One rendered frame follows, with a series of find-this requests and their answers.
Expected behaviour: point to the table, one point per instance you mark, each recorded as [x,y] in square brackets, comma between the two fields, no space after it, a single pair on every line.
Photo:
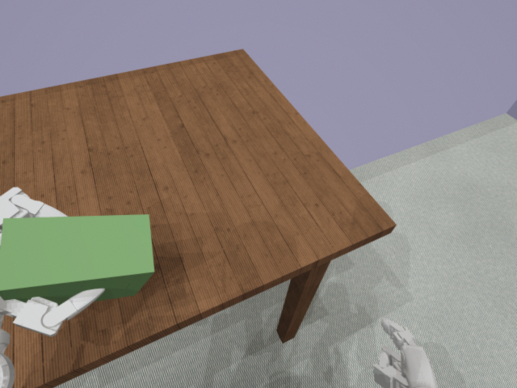
[241,192]

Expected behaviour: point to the sponge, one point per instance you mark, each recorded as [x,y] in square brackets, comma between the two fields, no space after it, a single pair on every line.
[58,257]

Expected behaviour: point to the robot right hand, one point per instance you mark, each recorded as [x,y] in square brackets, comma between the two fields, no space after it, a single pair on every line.
[411,369]

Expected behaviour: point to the robot left hand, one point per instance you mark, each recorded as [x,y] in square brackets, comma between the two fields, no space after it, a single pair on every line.
[38,314]

